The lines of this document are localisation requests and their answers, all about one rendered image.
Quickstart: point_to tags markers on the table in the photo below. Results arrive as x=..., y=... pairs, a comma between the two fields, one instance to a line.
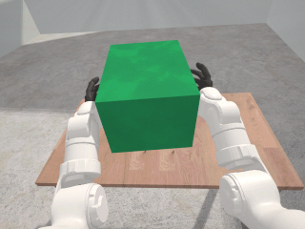
x=193, y=167

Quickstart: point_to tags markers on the robot right hand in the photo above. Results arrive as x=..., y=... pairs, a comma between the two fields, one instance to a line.
x=204, y=75

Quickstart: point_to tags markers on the left robot forearm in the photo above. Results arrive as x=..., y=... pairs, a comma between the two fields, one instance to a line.
x=81, y=159

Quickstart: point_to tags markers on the robot left hand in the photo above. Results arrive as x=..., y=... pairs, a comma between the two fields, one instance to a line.
x=91, y=91

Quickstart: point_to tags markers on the left robot upper arm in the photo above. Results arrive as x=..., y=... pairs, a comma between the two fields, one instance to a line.
x=79, y=207

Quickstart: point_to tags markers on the right robot forearm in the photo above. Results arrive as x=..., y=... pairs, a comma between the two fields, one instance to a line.
x=233, y=147

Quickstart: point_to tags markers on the right robot upper arm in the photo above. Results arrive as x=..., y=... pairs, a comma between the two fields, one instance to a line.
x=252, y=197

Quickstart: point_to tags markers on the carton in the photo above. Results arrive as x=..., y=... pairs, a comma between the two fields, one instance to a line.
x=147, y=97

